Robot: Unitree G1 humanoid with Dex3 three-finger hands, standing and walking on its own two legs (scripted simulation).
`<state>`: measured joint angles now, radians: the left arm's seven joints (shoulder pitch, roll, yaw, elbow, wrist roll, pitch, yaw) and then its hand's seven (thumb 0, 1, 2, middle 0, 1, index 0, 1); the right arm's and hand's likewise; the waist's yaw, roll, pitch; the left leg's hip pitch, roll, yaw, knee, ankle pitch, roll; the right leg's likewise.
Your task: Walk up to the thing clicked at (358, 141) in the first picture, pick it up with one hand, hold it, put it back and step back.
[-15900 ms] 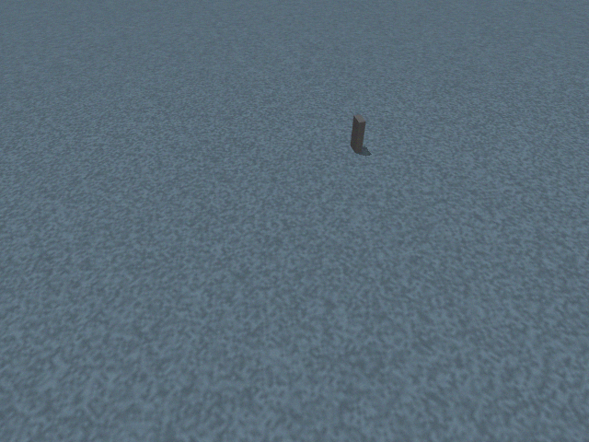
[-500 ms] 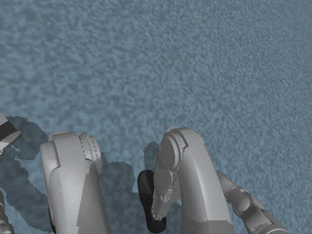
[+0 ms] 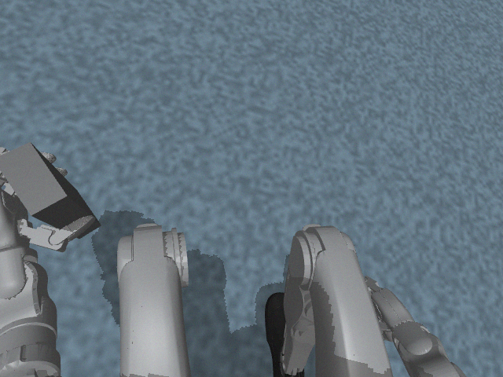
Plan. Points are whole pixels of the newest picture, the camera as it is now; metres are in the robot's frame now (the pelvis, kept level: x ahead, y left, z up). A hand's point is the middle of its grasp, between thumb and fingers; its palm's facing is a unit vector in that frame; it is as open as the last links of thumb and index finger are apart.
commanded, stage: settle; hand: left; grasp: from the side
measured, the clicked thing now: (59, 199) +0.35 +0.31 -0.07
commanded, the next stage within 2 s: hold in 0.86 s
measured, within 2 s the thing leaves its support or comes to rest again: neither
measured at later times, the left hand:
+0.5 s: hand (45, 176) +0.36 +0.31 +0.00, palm faces +0.39 -0.92 -0.04, open 11.2 cm
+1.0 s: hand (43, 162) +0.37 +0.30 +0.02, palm faces +0.38 -0.92 -0.05, open 11.3 cm
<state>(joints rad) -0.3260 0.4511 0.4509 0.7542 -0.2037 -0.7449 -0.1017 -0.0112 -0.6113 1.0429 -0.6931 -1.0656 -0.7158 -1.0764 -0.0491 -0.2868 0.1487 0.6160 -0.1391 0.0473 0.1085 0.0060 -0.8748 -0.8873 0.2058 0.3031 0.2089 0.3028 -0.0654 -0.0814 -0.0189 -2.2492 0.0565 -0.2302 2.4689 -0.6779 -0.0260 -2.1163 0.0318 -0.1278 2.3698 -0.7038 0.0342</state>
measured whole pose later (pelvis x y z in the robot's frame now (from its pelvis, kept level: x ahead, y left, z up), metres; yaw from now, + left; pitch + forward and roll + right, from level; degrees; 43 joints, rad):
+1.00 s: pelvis +0.01 -0.01 +0.05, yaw +5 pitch +31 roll -5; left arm -0.43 0.36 0.47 0.78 -0.17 -0.63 -0.17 -0.01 -0.61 1.06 -0.66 -1.12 -0.68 -1.13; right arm 0.03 -0.27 0.02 0.67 -0.08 0.02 0.05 0.01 -0.88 -0.89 0.20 0.30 0.21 0.30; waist -0.05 -0.02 -0.13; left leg -2.14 0.06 -0.12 2.27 -0.67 -0.03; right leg -2.06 0.01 -0.06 2.24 -0.72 0.01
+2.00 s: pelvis +0.05 +0.00 +0.27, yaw +9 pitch +26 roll -4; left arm -0.11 0.24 0.24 0.21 -0.18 -0.28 0.02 -0.01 -0.61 1.04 -0.68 -1.09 -0.70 -1.10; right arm 0.14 -0.22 -0.01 0.58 0.03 -0.01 -0.04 0.01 -0.89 -0.88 0.20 0.30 0.21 0.30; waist -0.02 0.03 -0.18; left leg -1.41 0.06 -0.06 1.58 -0.62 -0.02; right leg -1.34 -0.02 -0.05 1.55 -0.66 0.02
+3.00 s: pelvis +0.08 +0.01 +0.39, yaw +10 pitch +12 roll -2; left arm -0.17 0.16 0.14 0.43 -0.11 -0.34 0.09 -0.01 -0.61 1.03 -0.69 -1.08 -0.71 -1.09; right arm 0.22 -0.21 -0.01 0.64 -0.02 0.00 -0.03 0.01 -0.90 -0.89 0.20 0.30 0.20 0.30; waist -0.03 0.01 -0.07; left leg -0.76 0.05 -0.01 1.01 -0.46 -0.02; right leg -0.70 -0.02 -0.04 0.97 -0.48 0.02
